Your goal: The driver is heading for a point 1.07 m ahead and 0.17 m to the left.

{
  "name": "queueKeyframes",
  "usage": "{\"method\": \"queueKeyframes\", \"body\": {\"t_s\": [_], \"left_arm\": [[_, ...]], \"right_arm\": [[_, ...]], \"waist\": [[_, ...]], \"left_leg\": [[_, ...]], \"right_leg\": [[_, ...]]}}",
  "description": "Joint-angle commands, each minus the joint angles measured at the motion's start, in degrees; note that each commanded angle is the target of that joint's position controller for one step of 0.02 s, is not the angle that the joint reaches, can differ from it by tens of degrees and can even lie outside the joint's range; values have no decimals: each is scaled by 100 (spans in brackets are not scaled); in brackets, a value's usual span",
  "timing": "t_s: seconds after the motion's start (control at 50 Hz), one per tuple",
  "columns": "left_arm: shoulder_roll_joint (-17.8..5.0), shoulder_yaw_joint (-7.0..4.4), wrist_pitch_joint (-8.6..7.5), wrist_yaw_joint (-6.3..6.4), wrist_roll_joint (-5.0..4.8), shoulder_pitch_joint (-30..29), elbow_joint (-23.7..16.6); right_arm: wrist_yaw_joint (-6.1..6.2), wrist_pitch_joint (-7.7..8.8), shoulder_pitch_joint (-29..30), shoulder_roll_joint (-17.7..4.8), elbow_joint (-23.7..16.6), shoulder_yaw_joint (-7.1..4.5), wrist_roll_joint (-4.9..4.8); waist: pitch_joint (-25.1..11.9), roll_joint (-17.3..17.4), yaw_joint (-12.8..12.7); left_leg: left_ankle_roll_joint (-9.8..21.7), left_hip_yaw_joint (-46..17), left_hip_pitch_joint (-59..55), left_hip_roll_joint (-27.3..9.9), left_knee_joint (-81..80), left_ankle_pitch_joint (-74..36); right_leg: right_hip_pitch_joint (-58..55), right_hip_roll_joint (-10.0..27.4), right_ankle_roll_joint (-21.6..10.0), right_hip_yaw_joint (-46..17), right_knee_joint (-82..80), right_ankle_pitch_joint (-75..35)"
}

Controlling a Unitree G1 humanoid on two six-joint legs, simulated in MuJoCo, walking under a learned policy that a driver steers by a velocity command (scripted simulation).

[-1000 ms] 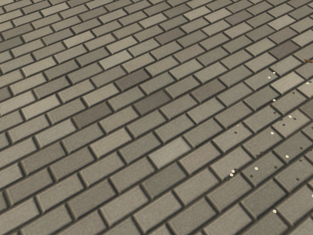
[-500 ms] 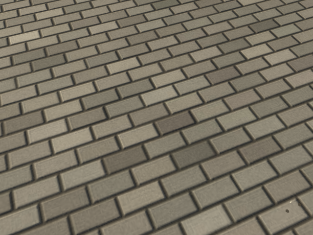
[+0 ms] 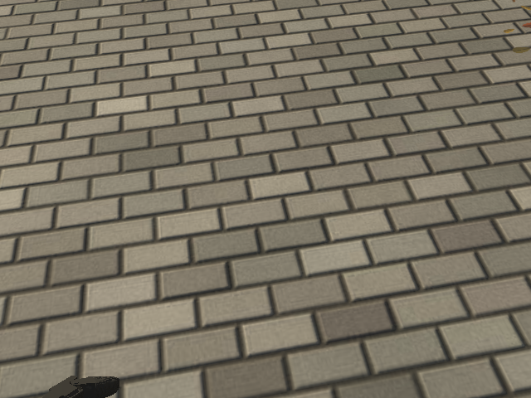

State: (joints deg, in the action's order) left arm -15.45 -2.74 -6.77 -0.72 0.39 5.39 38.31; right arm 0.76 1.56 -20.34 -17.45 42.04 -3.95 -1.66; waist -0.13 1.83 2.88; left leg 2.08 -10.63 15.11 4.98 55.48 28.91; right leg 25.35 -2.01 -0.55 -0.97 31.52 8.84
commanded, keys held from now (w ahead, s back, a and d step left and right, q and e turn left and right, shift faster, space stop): w+q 0.38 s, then w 0.62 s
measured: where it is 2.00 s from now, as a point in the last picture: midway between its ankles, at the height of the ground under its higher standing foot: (163, 232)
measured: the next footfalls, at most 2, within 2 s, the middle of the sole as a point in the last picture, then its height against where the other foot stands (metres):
left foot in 0.46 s outside the picture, level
right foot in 0.98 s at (241, 308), level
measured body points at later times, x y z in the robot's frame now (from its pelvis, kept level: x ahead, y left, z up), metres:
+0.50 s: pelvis +0.25 +0.07 -0.01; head +0.29 +0.09 +0.44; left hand +0.19 +0.36 -0.14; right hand +0.54 -0.10 -0.08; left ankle +0.33 +0.18 -0.73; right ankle +0.10 -0.12 -0.67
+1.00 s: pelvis +0.54 +0.12 +0.00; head +0.57 +0.13 +0.44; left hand +0.66 +0.42 -0.09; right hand +0.64 -0.15 -0.13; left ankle +0.33 +0.18 -0.72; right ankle +0.69 +0.06 -0.73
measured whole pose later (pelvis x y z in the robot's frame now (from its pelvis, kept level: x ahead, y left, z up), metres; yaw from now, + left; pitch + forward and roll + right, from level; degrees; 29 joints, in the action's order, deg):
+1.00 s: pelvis +0.54 +0.12 +0.00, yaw +20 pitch +2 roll +1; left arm -15.2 -1.9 -5.6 -2.7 0.0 2.8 41.8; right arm 0.5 2.1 -22.4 -17.4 47.7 -4.0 -0.6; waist 0.9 -0.5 3.7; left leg 1.4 -1.2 -0.5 1.1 27.7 27.4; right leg 28.8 0.8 -3.1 1.7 30.3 3.0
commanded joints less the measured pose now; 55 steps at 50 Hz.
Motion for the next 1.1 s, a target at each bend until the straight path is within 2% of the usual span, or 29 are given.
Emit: {"method": "queueKeyframes", "body": {"t_s": [0.02,0.04,0.06,0.1,0.18,0.28,0.36,0.4,0.42,0.44,0.46,0.48,0.5,0.52,0.54,0.56,0.6,0.64,0.7,0.78,0.88,0.94,0.98,1.0,1.02,1.04,1.06,1.08,1.1], "left_arm": [[-801,-284,67,57,5,1143,-93],[-656,-235,93,54,25,965,-50],[-619,-207,84,69,62,863,-17],[-533,-201,46,66,7,822,69],[-827,-308,27,80,-1,922,283],[-1008,-344,116,120,-43,1025,486],[-1198,-405,225,120,-154,1239,665],[-1353,-450,287,140,-217,1255,704],[-1434,-467,320,154,-245,1257,728],[-1383,-432,346,169,-256,1200,738],[-1141,-319,316,183,-136,1265,688],[-293,-20,191,76,89,1929,399],[-778,-90,15,4,-131,1503,474],[-1059,-182,-52,-18,-357,847,280],[-969,-141,-87,17,-307,652,222],[-955,-155,-73,55,-160,609,285],[-907,-181,62,39,-108,916,393],[-711,-146,183,44,-70,996,449],[-553,-93,237,57,-17,480,298],[-387,-17,169,-37,-71,-272,147],[-491,-23,108,-187,-112,-847,-89],[-657,-87,78,-230,-94,-486,-39],[-1065,-296,72,-155,-51,917,346],[-1590,-412,73,-114,64,1713,440],[-1517,-404,104,-157,-33,2045,596],[-1081,-269,118,-144,-135,1871,568],[-946,-222,143,-115,-127,1434,506],[-854,-186,165,-99,-69,1069,451],[-706,-136,157,-107,-3,845,414]], "right_arm": [[7,87,336,-786,-625,-137,35],[-8,84,599,-704,-695,-152,103],[-46,69,515,-610,-742,-161,48],[-91,8,459,-430,-740,-141,-10],[-119,-41,876,-229,-912,-73,52],[-278,39,1611,-105,-1043,-4,38],[-401,37,2058,-152,-1260,-16,14],[-417,15,1893,-302,-1292,-100,61],[-403,-1,1490,-442,-1223,-187,84],[-356,-14,597,-666,-977,-337,74],[-247,-56,-389,-1016,-707,-494,63],[-190,-1,-303,-1704,-692,-543,45],[-211,58,-594,-1228,-777,-410,54],[-240,130,-345,-996,-685,-328,111],[-238,169,40,-856,-672,-274,87],[-233,184,422,-646,-688,-200,112],[-223,234,719,-443,-728,-120,201],[-205,313,701,-510,-612,-133,162],[-130,346,533,-626,-418,-155,162],[-76,313,221,-716,-182,-158,121],[-62,229,-208,-820,168,-197,67],[-19,147,-150,-913,264,-233,60],[9,94,-40,-772,233,-155,107],[-2,149,-529,-315,64,4,177],[-38,259,-871,-51,156,97,143],[-83,334,-326,-621,100,-28,24],[-99,381,190,-735,-57,-57,-44],[-80,399,481,-696,-117,-48,14],[-70,371,528,-651,-108,-75,77]], "waist": [[-457,-661,-743],[-90,-497,-676],[-37,-825,-493],[35,-936,-426],[128,-625,-451],[281,-541,-696],[457,-568,-751],[248,-702,-539],[-19,-755,-256],[-468,-620,264],[-988,-219,691],[-1574,1392,-54],[-2373,767,412],[-1443,495,482],[-903,195,252],[-551,66,30],[-404,193,-317],[-278,114,-413],[22,49,-301],[231,105,11],[439,157,178],[215,322,-91],[-760,203,-794],[-1780,-720,-814],[-2333,-1828,-774],[-1712,-1265,-935],[-932,-916,-854],[-456,-556,-709],[-177,-524,-529]], "left_leg": [[-147,236,3034,-644,1887,-508],[-139,261,2920,-784,1616,-793],[-152,270,2681,-936,1485,-996],[-194,422,2501,-1045,1242,-1105],[-312,495,2814,-1155,418,-1695],[-216,888,2468,-1057,-1095,-2938],[27,1197,2279,-918,-1768,-2610],[265,1473,1669,-596,-1924,-2014],[419,1586,1031,-378,-2033,-1805],[625,1644,-241,-146,-2435,-2197],[870,866,-2032,-559,-2458,-2405],[1907,-2306,-3914,-2244,-2797,-1842],[2137,-3524,-4026,-2624,-3637,-1061],[1815,-2577,-3420,-2399,-3734,-1425],[1595,-1837,-2565,-2151,-3753,-1918],[1446,-1285,-1780,-1950,-3826,-2548],[1393,-784,-931,-1725,-4153,-3130],[1448,-424,-575,-1685,-4415,-3442],[1350,41,-490,-1546,-4623,-3584],[1062,466,-549,-1350,-4680,-3097],[981,253,-1455,-1781,-4326,-3085],[791,230,-1871,-1873,-3762,-4288],[499,638,-1359,-1376,-2019,-5346],[137,908,514,-758,89,-3515],[-69,521,1988,-12,1429,417],[-13,172,2673,-348,1964,383],[33,403,2908,-653,1871,-161],[29,573,2766,-898,1562,-648],[8,583,2491,-1080,1238,-968]], "right_leg": [[-3084,2151,-979,-2891,-1473,1535],[-2541,1851,-870,-2250,-1624,830],[-2222,1773,-871,-1893,-1724,413],[-1945,1614,-911,-1295,-1971,2],[-2060,1755,-1065,-584,-2204,-880],[-2258,1600,-835,403,-2213,-1291],[-2767,1792,-683,760,-2002,-1835],[-2946,1826,-592,961,-1387,-3594],[-2933,1803,-544,1050,-745,-4454],[-2567,1641,-418,1222,305,-4670],[-1267,1430,-215,1250,1837,-3221],[1231,392,140,925,3995,2219],[1709,270,113,-275,4715,2530],[2150,512,35,-286,4752,2035],[2039,770,-20,-241,4309,1512],[1718,949,12,-215,3900,1205],[1037,1092,71,-270,3520,867],[943,1094,199,-190,3148,648],[1263,1081,345,-164,2215,-284],[992,819,297,-4,708,-1577],[1210,645,32,-50,-68,-1257],[636,441,-230,106,-273,-560],[-1525,353,-583,223,-273,-799],[-3825,1727,-1301,-1707,-117,-687],[-4844,2420,-1861,-3920,-1014,474],[-4511,2275,-1601,-3721,-1299,1368],[-3698,2107,-1382,-2962,-1448,1301],[-2870,1904,-1295,-2411,-1608,833],[-2249,1707,-1249,-2012,-1793,318]]}}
